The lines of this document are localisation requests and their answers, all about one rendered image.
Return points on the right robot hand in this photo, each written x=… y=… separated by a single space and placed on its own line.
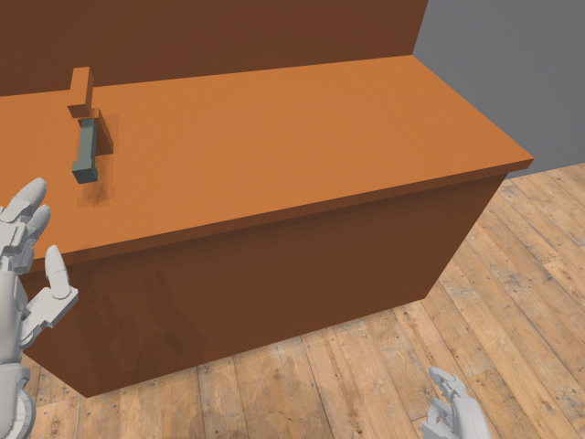
x=464 y=420

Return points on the tap lever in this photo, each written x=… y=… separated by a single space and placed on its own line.
x=84 y=170

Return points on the left robot hand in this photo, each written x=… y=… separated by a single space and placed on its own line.
x=21 y=224

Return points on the counter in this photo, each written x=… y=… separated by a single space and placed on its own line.
x=266 y=169

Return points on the robot left forearm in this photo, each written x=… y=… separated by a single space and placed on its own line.
x=17 y=408

